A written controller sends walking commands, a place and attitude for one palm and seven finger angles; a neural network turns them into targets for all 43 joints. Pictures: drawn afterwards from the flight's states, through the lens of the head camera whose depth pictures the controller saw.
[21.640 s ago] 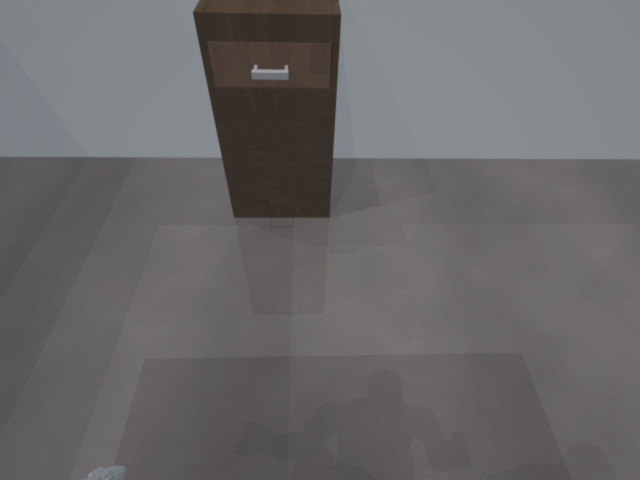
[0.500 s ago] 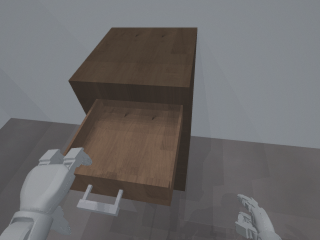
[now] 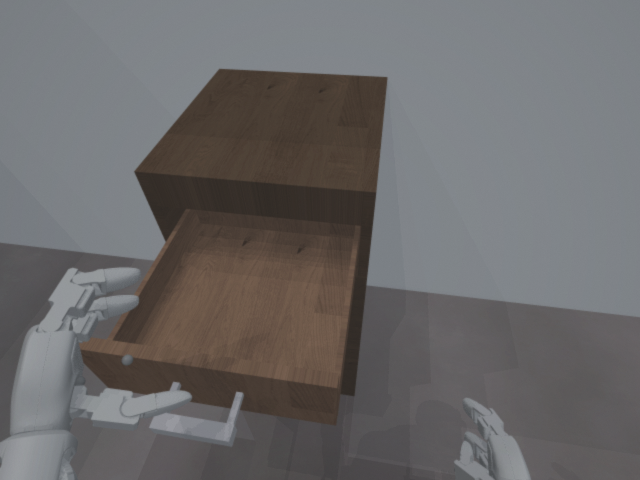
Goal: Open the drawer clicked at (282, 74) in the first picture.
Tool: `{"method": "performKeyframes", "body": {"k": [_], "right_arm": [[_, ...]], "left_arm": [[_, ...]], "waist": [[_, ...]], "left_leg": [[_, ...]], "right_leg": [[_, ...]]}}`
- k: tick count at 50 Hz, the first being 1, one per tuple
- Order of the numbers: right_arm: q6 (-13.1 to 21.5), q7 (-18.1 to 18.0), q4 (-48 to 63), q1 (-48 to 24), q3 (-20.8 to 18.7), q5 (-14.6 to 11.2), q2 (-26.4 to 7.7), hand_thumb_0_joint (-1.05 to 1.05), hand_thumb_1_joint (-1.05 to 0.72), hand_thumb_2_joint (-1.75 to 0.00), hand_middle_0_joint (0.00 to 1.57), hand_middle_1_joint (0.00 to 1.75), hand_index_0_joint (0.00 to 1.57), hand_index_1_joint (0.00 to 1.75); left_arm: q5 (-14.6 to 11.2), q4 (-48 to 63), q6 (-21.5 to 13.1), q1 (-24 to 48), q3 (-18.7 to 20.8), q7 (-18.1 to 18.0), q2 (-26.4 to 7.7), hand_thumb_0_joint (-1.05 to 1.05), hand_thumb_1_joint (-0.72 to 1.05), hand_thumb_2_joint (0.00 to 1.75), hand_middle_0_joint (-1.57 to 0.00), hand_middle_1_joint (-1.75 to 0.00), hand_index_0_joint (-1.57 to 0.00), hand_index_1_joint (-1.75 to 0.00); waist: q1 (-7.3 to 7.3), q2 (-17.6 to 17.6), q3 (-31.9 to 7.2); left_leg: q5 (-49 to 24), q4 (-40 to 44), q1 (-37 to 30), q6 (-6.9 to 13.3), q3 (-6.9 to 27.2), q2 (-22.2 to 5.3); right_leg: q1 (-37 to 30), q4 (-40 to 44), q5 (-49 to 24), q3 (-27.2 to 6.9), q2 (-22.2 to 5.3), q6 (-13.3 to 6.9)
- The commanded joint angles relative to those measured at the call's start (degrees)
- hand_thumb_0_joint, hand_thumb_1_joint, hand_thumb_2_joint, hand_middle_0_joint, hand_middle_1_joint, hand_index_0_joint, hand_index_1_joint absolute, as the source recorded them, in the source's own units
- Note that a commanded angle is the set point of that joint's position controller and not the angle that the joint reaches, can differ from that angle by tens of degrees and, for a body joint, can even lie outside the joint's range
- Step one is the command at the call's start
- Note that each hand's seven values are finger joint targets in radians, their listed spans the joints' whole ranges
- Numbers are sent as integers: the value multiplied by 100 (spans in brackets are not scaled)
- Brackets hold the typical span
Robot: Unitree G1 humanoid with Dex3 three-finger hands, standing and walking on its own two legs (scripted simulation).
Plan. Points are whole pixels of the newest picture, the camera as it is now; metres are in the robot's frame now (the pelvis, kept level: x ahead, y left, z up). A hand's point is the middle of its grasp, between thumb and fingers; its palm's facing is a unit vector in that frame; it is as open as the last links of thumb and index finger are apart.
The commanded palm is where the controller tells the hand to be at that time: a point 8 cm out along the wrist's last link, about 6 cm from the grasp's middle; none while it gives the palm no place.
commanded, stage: draw the hand back to the body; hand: left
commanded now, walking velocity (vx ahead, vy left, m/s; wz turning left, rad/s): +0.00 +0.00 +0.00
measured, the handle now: (199, 412) +0.22 +0.20 -0.08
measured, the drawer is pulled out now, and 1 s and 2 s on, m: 0.30 0.30 0.30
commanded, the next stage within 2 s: step back with the hand held close in 0.68 s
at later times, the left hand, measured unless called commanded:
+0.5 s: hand (84, 364) +0.17 +0.23 +0.16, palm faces +0.40 -0.82 -0.42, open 8.4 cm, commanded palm +0.12 +0.27 +0.18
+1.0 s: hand (98, 360) +0.18 +0.22 +0.16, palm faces +0.30 -0.81 -0.51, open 7.4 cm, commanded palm +0.11 +0.27 +0.18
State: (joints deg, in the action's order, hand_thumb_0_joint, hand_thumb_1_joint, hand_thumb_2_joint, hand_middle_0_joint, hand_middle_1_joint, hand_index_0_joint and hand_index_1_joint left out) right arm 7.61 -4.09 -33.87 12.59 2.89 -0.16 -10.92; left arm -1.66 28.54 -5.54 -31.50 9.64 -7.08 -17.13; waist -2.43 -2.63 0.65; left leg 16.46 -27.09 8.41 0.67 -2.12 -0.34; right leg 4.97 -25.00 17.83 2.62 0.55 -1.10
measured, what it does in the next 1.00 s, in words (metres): stands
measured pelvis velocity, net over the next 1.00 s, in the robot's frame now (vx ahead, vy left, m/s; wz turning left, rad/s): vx -0.02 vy -0.01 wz -0.01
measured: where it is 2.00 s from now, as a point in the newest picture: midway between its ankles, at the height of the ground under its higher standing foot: outside the picture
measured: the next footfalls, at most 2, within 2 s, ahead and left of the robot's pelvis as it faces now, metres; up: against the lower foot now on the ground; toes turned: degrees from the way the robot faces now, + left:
right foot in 1.82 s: -0.11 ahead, -0.11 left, +0.00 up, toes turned -2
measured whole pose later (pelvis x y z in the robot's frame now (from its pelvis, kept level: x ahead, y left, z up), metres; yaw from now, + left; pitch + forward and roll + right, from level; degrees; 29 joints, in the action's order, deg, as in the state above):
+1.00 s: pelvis -0.02 -0.01 +0.00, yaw +0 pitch +1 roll -1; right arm 1.0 -3.0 -31.9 8.2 -0.7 -1.0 -13.7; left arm -3.0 30.6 -9.8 -35.0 20.0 -5.4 -21.1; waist -0.5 -3.3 2.3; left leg 13.3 -25.4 13.3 -0.2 -2.0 -1.8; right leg 9.8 -22.7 14.3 2.8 2.0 -2.0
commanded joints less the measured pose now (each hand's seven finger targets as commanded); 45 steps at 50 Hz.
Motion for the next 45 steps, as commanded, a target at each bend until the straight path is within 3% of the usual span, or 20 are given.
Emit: {"method": "performKeyframes", "body": {"k": [1, 5, 8, 12, 14, 17, 19, 21, 24, 27, 29, 30, 34, 36, 39, 40, 41, 42, 43, 45], "right_arm": [[327, -18, 899, -914, -304, -5, -646, 0, -90, -90, 20, 30, 20, 30], [307, 15, 911, -954, -358, -24, -663, 0, -90, -90, 20, 30, 20, 30], [293, 5, 893, -1015, -385, -23, -681, 0, -90, -90, 20, 30, 20, 30], [222, -12, 878, -1002, -412, -40, -677, 0, -90, -90, 20, 30, 20, 30], [174, -29, 763, -999, -414, -28, -683, 0, -90, -90, 20, 30, 20, 30], [158, -29, 852, -1043, -418, -62, -688, 0, -90, -90, 20, 30, 20, 30], [154, -49, 760, -1066, -422, -40, -698, 0, -90, -90, 20, 30, 20, 30], [155, -35, 781, -1080, -419, -40, -708, 0, -90, -90, 20, 30, 20, 30], [159, -32, 750, -1087, -432, -30, -713, 0, -90, -90, 20, 30, 20, 30], [174, -28, 846, -1090, -423, -43, -700, 0, -90, -90, 20, 30, 20, 30], [156, -43, 743, -1101, -421, -18, -703, 0, -90, -90, 20, 30, 20, 30], [155, -40, 819, -1112, -411, -46, -668, 0, -90, -90, 20, 30, 20, 30], [149, -46, 739, -1112, -427, -27, -683, 0, -90, -90, 20, 30, 20, 30], [144, -45, 750, -1136, -439, -35, -681, 0, -90, -90, 20, 30, 20, 30], [147, -46, 719, -1110, -443, -29, -683, 0, -90, -90, 20, 30, 20, 30], [9, -6, 1038, -938, -408, -96, -794, 0, -90, -90, 20, 30, 20, 30], [-98, 3, 852, -918, -412, -32, -706, 0, -90, -90, 20, 30, 20, 30], [-162, 12, 962, -1011, -459, -81, -723, 0, -90, -90, 20, 30, 20, 30], [-178, 13, 1047, -1050, -487, -65, -778, 0, -90, -90, 20, 30, 20, 30], [-297, 39, 1096, -1029, -537, -85, -796, 0, -90, -90, 20, 30, 20, 30]], "left_arm": [[-114, 1137, -350, 117, 725, -19, -755, 0, 9, 55, -26, -82, -26, -82], [-156, 1312, -329, 58, 873, 12, -862, 0, 23, 62, -25, -73, -25, -73], [-145, 1487, -327, 182, 1030, 9, -1005, 0, 34, 66, -24, -66, -24, -66], [-177, 1370, -315, 132, 1176, -26, -1058, 0, 48, 72, -23, -57, -23, -57], [-189, 1050, -304, 52, 1246, -38, -1009, 0, 55, 75, -22, -52, -22, -52], [-218, 1236, -310, 238, 1282, -32, -1082, 0, 65, 80, -22, -46, -22, -46], [-210, 1050, -325, 233, 1378, -50, -1116, 0, 73, 82, -21, -41, -21, -41], [-228, 961, -318, 184, 1281, -36, -1010, 0, 80, 86, -21, -37, -21, -37], [-216, 921, -315, 206, 1275, -34, -1032, 0, 90, 90, -20, -30, -20, -30], [-223, 1188, -333, 323, 1281, -34, -1114, 0, 90, 90, -20, -30, -20, -30], [-215, 941, -332, 240, 1351, -46, -1109, 0, 90, 90, -20, -30, -20, -30], [-234, 1057, -327, 280, 1292, -30, -1083, 0, 90, 90, -20, -30, -20, -30], [-225, 960, -346, 242, 1343, -36, -1095, 0, 90, 90, -20, -30, -20, -30], [-234, 935, -351, 174, 1331, -33, -1067, 0, 90, 90, -20, -30, -20, -30], [-225, 938, -364, 183, 1337, -31, -1085, 0, 90, 90, -20, -30, -20, -30], [-199, 1704, -615, 1056, 2082, -59, -1881, 0, 90, 90, -20, -30, -20, -30], [-158, 1073, -680, 495, 1868, -1, -1519, 0, 90, 90, -20, -30, -20, -30], [-150, 921, -641, 170, 1682, 40, -1309, 0, 90, 90, -20, -30, -20, -30], [-130, 1252, -717, 219, 1723, 63, -1402, 0, 90, 90, -20, -30, -20, -30], [-135, 1066, -731, -318, 1672, 70, -1243, 0, 90, 90, -20, -30, -20, -30]], "waist": [[-75, -168, -355], [-75, 41, -633], [-81, -144, -659], [-82, 34, -660], [-72, -18, -412], [-76, -37, -470], [-85, -153, -294], [-94, 22, -293], [-86, 8, -317], [-95, 75, -482], [-99, -62, -310], [-95, 82, -321], [-94, -120, -342], [-102, 56, -354], [-95, -119, -380], [118, 63, 221], [159, 443, 133], [177, 616, 8], [159, 483, -247], [167, 346, -686]], "left_leg": [[-1841, 417, -422, 22, 130, -234], [-2173, 426, -534, 25, 151, -245], [-2227, 425, -626, 17, 124, -225], [-2124, 444, -651, 28, 103, -228], [-1995, 453, -593, 24, 70, -185], [-1913, 505, -622, 24, 106, -206], [-1736, 515, -615, 30, 57, -168], [-1729, 532, -605, 45, 85, -169], [-1718, 528, -632, 53, 57, -153], [-1738, 533, -652, 62, 99, -165], [-1626, 531, -632, 62, 54, -132], [-1675, 547, -615, 63, 92, -166], [-1642, 504, -669, 63, 25, -135], [-1698, 500, -680, 81, 26, -145], [-1736, 492, -704, 73, 9, -133], [-1318, 272, -170, 139, 165, -213], [-1175, 168, -88, 153, 235, -202], [-1211, 92, -107, 147, 175, -213], [-1408, 51, -144, 145, 137, -193], [-1795, 61, -113, 155, 104, -256]], "right_leg": [[302, 475, -1716, 92, -144, -28], [102, 447, -2040, 60, -176, -5], [146, 527, -2056, 24, -162, 0], [133, 539, -2064, 31, -181, 20], [234, 666, -1995, 52, -139, 9], [184, 631, -1903, 13, -177, 21], [304, 781, -1758, 9, -142, 15], [278, 753, -1770, 29, -141, 26], [265, 802, -1784, -3, -149, 34], [153, 722, -1806, -41, -194, 42], [260, 856, -1718, -49, -161, 31], [203, 777, -1769, -60, -190, 39], [250, 872, -1751, -65, -171, 40], [230, 844, -1852, -67, -168, 52], [213, 861, -1899, -76, -179, 49], [859, 1064, -2301, -674, -475, 47], [822, 1049, -2339, -541, -568, 60], [786, 965, -2607, -627, -641, 80], [687, 833, -3023, -616, -681, 83], [352, 562, -3216, -525, -708, 104]]}}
